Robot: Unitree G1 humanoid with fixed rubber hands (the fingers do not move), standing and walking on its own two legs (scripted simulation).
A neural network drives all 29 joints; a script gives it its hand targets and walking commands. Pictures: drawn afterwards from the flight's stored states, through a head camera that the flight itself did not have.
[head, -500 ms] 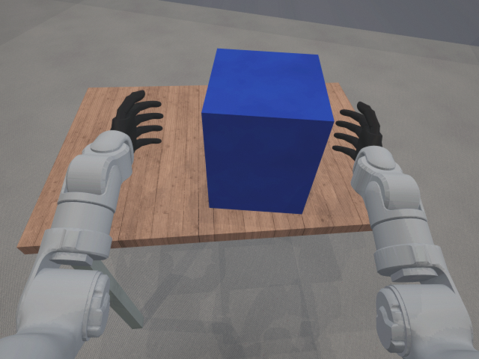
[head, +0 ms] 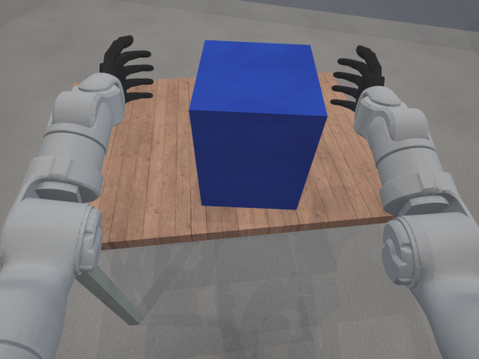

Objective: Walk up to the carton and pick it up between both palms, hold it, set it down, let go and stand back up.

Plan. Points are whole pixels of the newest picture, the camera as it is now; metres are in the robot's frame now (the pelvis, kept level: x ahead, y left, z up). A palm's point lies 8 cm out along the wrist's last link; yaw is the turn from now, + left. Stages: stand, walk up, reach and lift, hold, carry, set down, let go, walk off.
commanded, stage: reach and lift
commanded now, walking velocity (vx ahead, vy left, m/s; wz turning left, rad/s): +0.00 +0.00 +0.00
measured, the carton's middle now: (253, 129) +0.52 -0.04 +0.08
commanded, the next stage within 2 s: none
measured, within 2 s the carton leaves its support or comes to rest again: neither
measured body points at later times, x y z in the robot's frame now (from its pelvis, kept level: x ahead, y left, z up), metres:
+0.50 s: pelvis +0.01 +0.00 +0.00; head +0.07 +0.01 +0.44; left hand +0.53 +0.18 +0.25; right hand +0.50 -0.21 +0.25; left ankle +0.01 +0.11 -0.75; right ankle -0.02 -0.11 -0.75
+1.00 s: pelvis +0.01 +0.00 +0.00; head +0.10 +0.00 +0.44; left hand +0.54 +0.16 +0.15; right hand +0.50 -0.20 +0.15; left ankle +0.01 +0.11 -0.75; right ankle -0.02 -0.11 -0.75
